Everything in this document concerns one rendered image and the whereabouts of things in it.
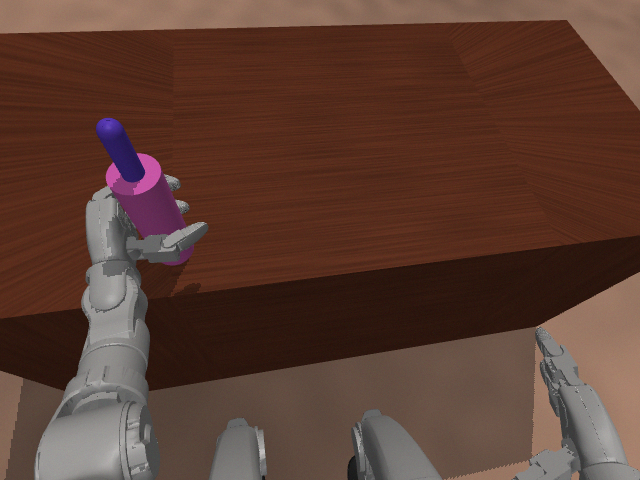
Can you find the left robot hand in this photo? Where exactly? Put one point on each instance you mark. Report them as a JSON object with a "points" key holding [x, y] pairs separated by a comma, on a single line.
{"points": [[111, 235]]}

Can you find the right robot hand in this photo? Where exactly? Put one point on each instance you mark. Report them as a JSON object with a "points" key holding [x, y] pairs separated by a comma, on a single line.
{"points": [[589, 434]]}

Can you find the right robot arm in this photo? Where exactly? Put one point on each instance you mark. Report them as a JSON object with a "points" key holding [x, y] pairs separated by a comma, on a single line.
{"points": [[609, 471]]}

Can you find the left robot arm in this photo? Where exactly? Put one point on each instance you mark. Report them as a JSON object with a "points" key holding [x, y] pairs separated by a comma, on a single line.
{"points": [[103, 430]]}

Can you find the bottle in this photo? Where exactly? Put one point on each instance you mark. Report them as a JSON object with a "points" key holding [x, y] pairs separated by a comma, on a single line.
{"points": [[138, 183]]}

